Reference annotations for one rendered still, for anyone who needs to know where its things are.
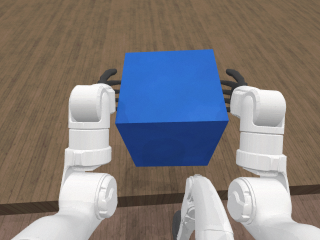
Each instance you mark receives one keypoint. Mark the robot right hand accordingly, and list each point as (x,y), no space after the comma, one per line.
(241,82)

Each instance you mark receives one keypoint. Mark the robot left hand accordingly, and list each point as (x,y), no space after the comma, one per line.
(105,77)

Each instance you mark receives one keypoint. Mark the right robot forearm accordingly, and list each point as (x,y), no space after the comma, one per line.
(262,122)

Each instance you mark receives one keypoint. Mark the carton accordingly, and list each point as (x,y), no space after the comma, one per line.
(171,109)

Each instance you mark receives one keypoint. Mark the robot left upper arm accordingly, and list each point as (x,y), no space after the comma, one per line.
(86,199)

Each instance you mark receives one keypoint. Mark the robot right upper arm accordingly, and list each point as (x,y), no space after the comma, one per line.
(263,207)

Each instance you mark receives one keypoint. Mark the robot right shin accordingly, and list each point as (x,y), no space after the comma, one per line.
(187,224)

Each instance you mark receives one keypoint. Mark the robot right thigh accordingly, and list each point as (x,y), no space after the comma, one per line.
(211,220)

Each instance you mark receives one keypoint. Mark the left robot forearm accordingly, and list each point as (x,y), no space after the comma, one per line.
(89,110)

